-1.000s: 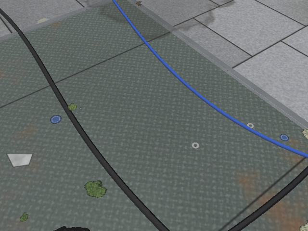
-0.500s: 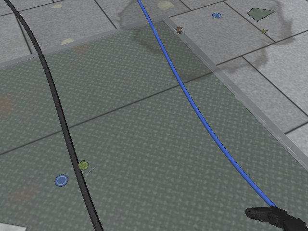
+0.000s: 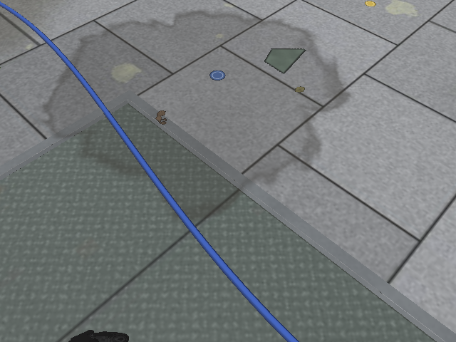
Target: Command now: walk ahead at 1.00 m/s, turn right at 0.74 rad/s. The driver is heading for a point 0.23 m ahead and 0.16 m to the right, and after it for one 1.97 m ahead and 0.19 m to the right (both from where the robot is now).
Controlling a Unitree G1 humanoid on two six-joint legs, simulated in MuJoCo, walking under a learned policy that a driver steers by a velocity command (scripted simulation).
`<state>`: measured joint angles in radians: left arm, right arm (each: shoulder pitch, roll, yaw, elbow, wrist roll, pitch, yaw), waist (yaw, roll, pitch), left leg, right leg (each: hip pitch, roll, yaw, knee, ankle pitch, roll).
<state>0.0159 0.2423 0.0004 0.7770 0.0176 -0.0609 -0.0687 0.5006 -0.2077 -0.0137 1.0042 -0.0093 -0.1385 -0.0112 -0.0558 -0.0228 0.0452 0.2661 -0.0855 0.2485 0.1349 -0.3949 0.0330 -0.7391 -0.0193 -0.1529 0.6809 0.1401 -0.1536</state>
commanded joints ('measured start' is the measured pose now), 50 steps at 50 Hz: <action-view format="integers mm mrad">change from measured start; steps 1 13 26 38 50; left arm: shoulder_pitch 183 324 392 -26 275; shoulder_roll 119 198 99 90 128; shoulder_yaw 33 100 63 -6 52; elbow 2 45 -105 -235 -88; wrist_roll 5 -13 -45 22 19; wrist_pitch -5 -34 -42 -16 -42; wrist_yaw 0 69 56 -23 73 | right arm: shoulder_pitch -45 -401 -46 -130 -128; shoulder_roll -243 -121 -407 -254 -130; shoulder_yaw -46 11 -94 -75 -51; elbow -78 -386 -346 -231 -263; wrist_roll -10 -67 -63 5 -11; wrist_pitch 17 70 46 23 101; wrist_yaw -52 24 -17 33 59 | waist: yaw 180 19 -17 76 66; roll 145 105 470 109 -102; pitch -75 65 -467 27 -40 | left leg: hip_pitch -168 -857 165 -670 -1021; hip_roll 278 221 579 250 198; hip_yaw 10 -278 -1201 -436 -319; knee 363 918 121 -97 1142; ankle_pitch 1578 114 -399 323 132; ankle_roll -62 -110 112 139 44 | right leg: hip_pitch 417 328 -18 368 676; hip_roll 145 -5 145 -5 -281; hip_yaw -76 556 314 127 430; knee -36 -544 737 34 -475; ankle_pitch -69 -288 -618 -213 -491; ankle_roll -43 -212 19 122 35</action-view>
